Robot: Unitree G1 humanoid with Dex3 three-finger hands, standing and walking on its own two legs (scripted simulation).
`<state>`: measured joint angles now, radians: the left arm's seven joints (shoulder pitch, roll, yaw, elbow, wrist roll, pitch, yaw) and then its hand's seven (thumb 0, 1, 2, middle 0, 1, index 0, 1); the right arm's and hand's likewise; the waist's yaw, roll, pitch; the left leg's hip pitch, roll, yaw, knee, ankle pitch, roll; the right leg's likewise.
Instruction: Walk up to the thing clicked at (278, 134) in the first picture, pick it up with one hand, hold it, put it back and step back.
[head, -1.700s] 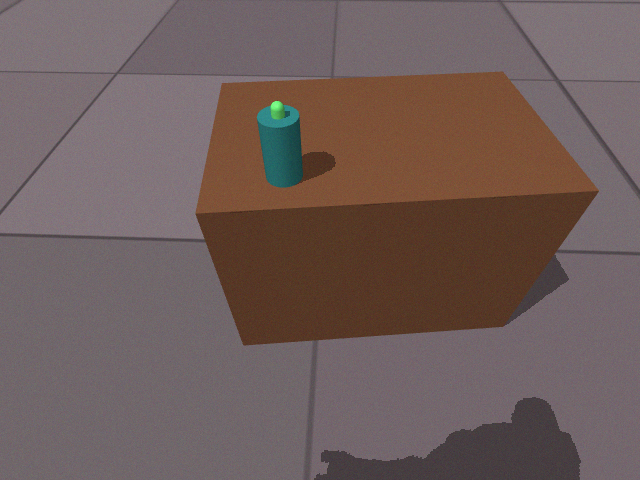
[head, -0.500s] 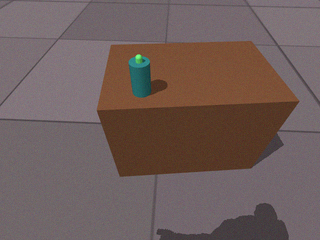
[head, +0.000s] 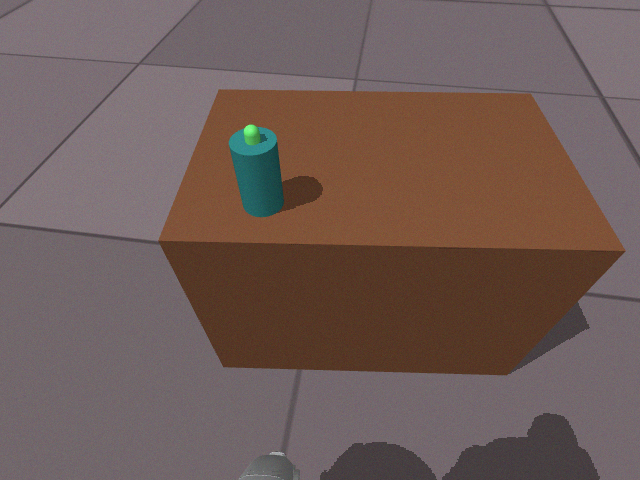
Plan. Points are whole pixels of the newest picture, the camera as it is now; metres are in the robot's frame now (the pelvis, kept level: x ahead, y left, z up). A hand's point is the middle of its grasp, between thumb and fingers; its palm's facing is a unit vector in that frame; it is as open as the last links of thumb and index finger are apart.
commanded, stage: walk up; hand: left
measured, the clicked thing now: (257, 167) +0.66 +0.20 -0.02
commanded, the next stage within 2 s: none
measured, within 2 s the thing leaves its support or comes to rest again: neither
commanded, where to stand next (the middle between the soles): +0.25 -0.02 m, yaw +2 degrees
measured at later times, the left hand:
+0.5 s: hand (196, 418) +0.22 +0.23 -0.15, palm faces +0.01 -0.90 -0.44, open 7.4 cm
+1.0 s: hand (197, 402) +0.25 +0.24 -0.17, palm faces +0.04 -0.91 -0.40, open 7.4 cm
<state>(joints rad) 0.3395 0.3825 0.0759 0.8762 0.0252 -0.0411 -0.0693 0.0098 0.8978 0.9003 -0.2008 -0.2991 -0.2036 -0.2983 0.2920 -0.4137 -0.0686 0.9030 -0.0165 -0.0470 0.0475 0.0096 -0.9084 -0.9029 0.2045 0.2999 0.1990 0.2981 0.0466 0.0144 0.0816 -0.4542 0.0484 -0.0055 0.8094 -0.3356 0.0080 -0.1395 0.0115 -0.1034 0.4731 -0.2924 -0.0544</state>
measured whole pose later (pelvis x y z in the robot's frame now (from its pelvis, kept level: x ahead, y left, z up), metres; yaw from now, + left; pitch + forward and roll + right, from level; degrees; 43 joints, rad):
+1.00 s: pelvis +0.19 -0.04 -0.03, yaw +4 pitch -2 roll -1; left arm 0.19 0.41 0.01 0.94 0.00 -0.04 0.01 0.01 0.90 0.90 -0.20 -0.30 -0.20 -0.30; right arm 0.14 -0.40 -0.04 0.92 0.00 0.02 0.02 0.01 -0.91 -0.90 0.21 0.30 0.20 0.30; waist 0.01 0.01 0.10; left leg -0.37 0.02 0.01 0.79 -0.39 0.00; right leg -0.37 -0.06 -0.02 0.76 -0.36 0.03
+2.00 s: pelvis +0.20 -0.04 +0.01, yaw +2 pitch -2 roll +0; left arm 0.06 0.36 0.00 1.11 0.01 -0.02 0.00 0.01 0.90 0.90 -0.20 -0.30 -0.20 -0.30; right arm 0.10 -0.36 -0.04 1.11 -0.01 0.02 0.02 0.01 -0.91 -0.90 0.21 0.30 0.20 0.30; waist -0.01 0.00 0.07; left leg -0.16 0.02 0.05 0.41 -0.22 0.00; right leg -0.19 -0.05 0.02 0.42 -0.19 0.04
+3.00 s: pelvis +0.22 -0.06 +0.01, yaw +3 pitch -2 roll +0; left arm 0.09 0.35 0.00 1.14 0.01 -0.01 -0.01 0.01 0.90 0.90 -0.20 -0.30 -0.20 -0.30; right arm 0.10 -0.35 -0.01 1.14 0.00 -0.01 0.01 0.01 -0.91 -0.90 0.21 0.30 0.20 0.30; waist 0.00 0.01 0.05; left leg -0.09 0.05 0.03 0.32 -0.19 -0.03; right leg -0.12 -0.02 -0.01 0.31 -0.16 0.02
